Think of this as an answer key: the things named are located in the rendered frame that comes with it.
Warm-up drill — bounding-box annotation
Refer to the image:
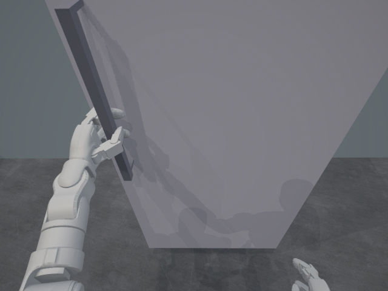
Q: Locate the robot right hand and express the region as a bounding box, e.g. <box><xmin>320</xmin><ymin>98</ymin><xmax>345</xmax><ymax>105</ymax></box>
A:
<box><xmin>292</xmin><ymin>258</ymin><xmax>330</xmax><ymax>291</ymax></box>

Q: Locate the robot left hand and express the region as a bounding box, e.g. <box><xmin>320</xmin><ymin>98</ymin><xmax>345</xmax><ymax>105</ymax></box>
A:
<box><xmin>69</xmin><ymin>108</ymin><xmax>130</xmax><ymax>170</ymax></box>

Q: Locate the fridge door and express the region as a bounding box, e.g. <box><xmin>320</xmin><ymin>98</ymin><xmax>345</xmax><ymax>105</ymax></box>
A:
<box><xmin>45</xmin><ymin>0</ymin><xmax>388</xmax><ymax>249</ymax></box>

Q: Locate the robot left forearm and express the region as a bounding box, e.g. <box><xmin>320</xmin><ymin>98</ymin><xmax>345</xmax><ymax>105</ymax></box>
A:
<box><xmin>19</xmin><ymin>159</ymin><xmax>96</xmax><ymax>291</ymax></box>

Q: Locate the handle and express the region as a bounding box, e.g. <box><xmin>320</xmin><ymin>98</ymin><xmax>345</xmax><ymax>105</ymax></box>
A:
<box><xmin>54</xmin><ymin>0</ymin><xmax>134</xmax><ymax>181</ymax></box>

